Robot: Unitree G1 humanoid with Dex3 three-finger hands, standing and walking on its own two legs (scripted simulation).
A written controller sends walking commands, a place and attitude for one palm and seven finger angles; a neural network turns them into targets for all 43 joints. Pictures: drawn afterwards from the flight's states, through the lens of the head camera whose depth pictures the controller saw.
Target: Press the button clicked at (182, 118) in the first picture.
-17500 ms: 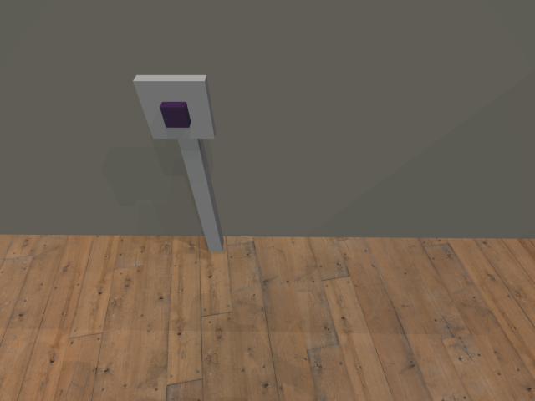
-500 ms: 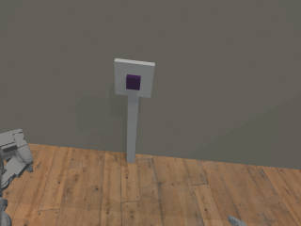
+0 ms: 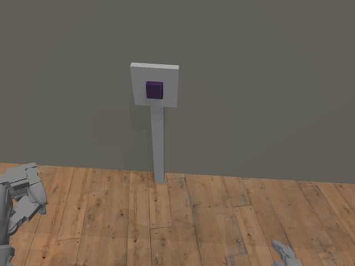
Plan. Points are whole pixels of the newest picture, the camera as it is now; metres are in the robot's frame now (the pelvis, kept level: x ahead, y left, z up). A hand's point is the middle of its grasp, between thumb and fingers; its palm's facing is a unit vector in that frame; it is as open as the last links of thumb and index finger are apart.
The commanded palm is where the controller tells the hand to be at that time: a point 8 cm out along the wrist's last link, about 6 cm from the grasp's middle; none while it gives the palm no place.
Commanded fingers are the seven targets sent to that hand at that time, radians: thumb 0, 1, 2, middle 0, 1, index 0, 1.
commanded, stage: stop stepping back and stand still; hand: left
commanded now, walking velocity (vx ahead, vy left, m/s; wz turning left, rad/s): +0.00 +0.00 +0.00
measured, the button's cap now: (154, 89) +0.74 +0.14 -0.01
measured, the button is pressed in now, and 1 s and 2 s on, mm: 0 0 0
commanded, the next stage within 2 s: let the arm hang, fingers relaxed in 0.26 s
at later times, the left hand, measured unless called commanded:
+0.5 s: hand (78, 240) +0.18 +0.23 -0.03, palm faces +0.08 -0.89 -0.44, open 3.0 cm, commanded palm none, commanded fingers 0.00 0.90 0.90 -1.01 -1.18 -1.01 -1.18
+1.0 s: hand out of the picture -0.06 +0.18 -0.16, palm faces +0.05 -0.98 -0.22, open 6.1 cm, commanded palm none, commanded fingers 0.00 0.90 0.90 -0.20 -0.30 -0.20 -0.30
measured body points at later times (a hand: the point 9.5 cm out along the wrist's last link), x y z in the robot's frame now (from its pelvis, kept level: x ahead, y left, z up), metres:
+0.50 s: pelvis +0.00 +0.00 +0.00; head +0.01 -0.04 +0.45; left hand +0.17 +0.28 +0.00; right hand +0.15 -0.26 -0.12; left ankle +0.03 +0.11 -0.73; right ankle -0.02 -0.10 -0.73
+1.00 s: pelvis -0.02 -0.01 +0.01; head -0.01 -0.01 +0.46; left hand -0.06 +0.23 -0.15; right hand -0.04 -0.22 -0.16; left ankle +0.03 +0.11 -0.73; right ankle -0.02 -0.10 -0.73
